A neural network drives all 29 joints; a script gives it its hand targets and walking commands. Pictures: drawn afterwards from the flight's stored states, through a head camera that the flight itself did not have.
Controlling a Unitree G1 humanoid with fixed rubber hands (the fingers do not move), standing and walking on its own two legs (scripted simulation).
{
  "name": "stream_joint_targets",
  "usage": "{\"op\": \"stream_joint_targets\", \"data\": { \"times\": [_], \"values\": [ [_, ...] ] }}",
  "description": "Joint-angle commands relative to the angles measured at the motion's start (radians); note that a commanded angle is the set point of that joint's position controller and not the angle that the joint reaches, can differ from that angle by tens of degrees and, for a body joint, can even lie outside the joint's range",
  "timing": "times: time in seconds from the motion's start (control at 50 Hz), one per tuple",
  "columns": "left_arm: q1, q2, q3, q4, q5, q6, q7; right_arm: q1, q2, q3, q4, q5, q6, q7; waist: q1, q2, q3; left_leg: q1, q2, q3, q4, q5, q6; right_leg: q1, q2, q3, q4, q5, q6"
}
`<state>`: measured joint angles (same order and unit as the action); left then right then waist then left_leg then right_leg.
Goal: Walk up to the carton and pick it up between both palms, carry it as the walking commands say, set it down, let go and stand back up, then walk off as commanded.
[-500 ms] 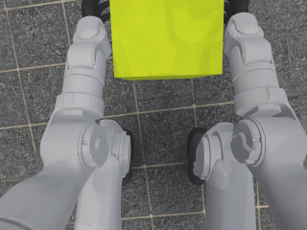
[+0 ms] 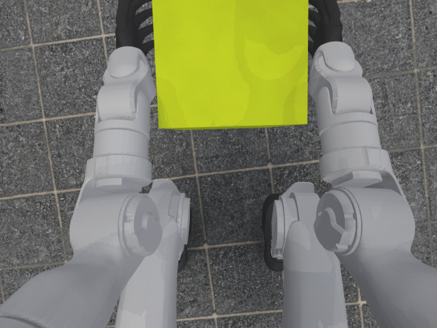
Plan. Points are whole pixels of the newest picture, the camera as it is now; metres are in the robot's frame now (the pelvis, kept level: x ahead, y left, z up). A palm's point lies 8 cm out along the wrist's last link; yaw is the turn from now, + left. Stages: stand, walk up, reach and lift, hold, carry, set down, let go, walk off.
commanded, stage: reach and lift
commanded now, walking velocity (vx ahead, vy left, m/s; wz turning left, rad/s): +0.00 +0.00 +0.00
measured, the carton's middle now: (226, 62) +0.52 +0.00 -0.18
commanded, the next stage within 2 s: none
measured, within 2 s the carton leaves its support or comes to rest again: neither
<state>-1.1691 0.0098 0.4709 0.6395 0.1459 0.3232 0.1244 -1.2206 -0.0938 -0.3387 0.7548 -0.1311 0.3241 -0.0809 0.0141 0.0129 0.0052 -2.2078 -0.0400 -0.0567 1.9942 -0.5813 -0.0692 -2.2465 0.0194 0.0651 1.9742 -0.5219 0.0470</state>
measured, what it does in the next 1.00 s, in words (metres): rises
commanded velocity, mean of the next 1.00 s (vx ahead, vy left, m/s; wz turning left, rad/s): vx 0.00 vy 0.00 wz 0.00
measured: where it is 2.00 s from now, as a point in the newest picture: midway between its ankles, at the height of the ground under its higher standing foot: (225, 246)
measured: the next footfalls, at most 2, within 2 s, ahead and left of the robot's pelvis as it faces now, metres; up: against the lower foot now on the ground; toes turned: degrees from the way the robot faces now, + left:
none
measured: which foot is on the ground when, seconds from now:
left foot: down 0.00-1.00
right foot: down 0.00-1.00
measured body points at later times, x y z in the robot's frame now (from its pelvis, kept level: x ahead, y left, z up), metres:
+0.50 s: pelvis -0.01 +0.00 +0.05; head +0.28 -0.02 +0.40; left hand +0.51 +0.14 -0.03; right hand +0.52 -0.14 -0.04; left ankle +0.10 +0.14 -0.39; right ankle +0.11 -0.13 -0.39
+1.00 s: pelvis +0.01 +0.00 +0.11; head +0.25 -0.02 +0.48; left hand +0.49 +0.14 +0.05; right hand +0.50 -0.14 +0.04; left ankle +0.10 +0.14 -0.39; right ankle +0.11 -0.13 -0.39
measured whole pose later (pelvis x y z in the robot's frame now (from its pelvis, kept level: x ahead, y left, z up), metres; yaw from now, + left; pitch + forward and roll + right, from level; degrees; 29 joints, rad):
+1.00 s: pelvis +0.01 +0.00 +0.11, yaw -1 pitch +42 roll +1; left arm -0.96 -0.09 0.54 0.60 0.25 0.38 0.06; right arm -1.00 0.03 -0.42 0.68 -0.25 0.40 -0.05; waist 0.02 0.01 -0.19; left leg -1.86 -0.03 -0.05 1.65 -0.52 -0.06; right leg -1.90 0.02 0.06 1.63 -0.47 0.04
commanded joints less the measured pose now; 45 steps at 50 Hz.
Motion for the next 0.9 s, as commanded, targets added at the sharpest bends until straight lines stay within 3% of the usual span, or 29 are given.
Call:
{"op": "stream_joint_targets", "data": {
  "times": [0.0,0.28,0.88],
  "values": [
    [-0.663,-1.004,-0.565,-0.001,-0.142,0.0,-0.296,-0.639,1.02,0.466,-0.074,0.124,-0.023,0.237,0.003,-0.045,-1.27,0.574,-0.136,0.168,-0.195,0.35,0.021,0.787,0.141,-0.156,-0.16,0.356,-0.022],
    [-0.609,-1.038,-0.489,0.062,-0.083,0.026,-0.313,-0.593,1.053,0.4,-0.034,0.068,0.0,0.243,0.009,-0.051,-1.19,0.606,-0.14,0.163,-0.3,0.273,0.025,0.785,0.144,-0.149,-0.275,0.26,-0.022],
    [-0.475,-1.139,-0.496,0.056,-0.062,0.067,-0.331,-0.453,1.18,0.411,-0.043,0.036,0.044,0.261,0.013,-0.043,-1.179,0.773,-0.151,0.151,-0.5,0.257,0.018,0.962,0.16,-0.136,-0.478,0.248,-0.02]
  ]
}}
